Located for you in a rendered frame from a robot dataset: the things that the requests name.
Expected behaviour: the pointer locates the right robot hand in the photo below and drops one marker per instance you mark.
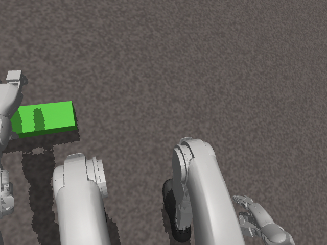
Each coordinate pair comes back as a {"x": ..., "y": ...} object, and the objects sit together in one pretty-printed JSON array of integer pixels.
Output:
[{"x": 252, "y": 222}]

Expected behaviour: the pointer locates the left robot hand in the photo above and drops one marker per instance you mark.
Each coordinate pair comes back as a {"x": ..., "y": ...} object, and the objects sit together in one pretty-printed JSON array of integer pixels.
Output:
[{"x": 11, "y": 96}]

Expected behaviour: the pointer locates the carton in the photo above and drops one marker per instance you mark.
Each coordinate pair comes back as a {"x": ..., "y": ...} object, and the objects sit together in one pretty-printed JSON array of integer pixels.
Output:
[{"x": 34, "y": 120}]

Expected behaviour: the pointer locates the right robot foot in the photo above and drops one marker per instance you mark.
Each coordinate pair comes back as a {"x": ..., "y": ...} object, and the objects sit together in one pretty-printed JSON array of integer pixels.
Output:
[{"x": 170, "y": 203}]

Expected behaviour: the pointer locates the left robot arm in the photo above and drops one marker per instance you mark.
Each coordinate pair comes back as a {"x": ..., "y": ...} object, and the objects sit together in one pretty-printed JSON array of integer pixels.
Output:
[{"x": 6, "y": 187}]

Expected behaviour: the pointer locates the right robot arm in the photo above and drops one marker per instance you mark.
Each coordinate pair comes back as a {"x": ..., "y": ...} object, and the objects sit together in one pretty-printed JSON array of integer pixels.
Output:
[{"x": 273, "y": 234}]

